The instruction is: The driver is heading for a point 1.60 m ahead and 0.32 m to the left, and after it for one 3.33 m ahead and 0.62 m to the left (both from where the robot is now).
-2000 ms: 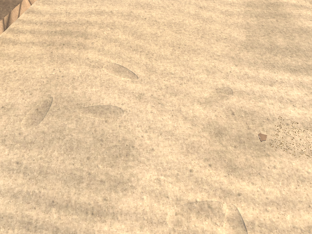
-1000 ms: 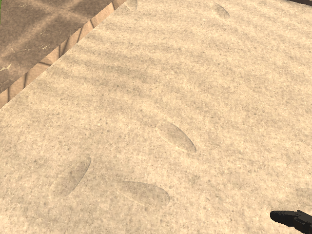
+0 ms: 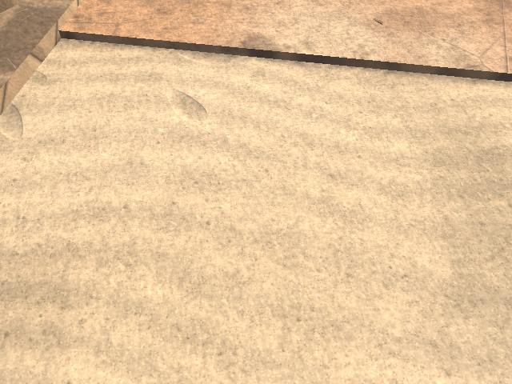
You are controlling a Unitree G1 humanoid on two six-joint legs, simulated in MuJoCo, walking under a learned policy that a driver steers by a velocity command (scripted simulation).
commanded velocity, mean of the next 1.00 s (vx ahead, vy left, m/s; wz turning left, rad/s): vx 0.50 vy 0.00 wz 0.39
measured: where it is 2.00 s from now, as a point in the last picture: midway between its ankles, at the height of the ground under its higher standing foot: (212, 192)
